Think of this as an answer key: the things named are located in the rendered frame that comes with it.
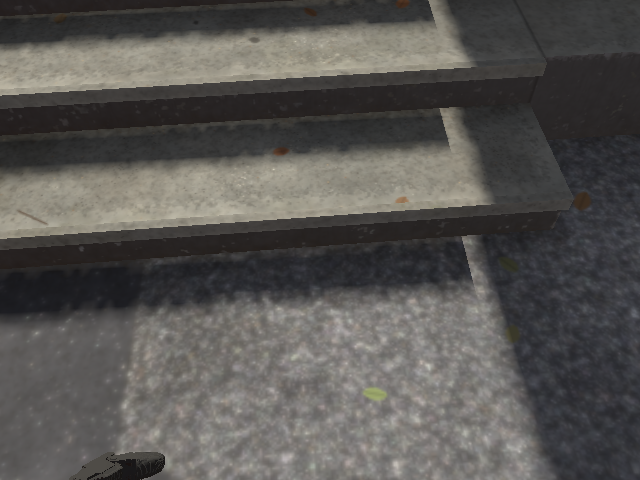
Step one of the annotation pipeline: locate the robot left hand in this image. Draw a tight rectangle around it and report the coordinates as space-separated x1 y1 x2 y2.
69 452 165 480

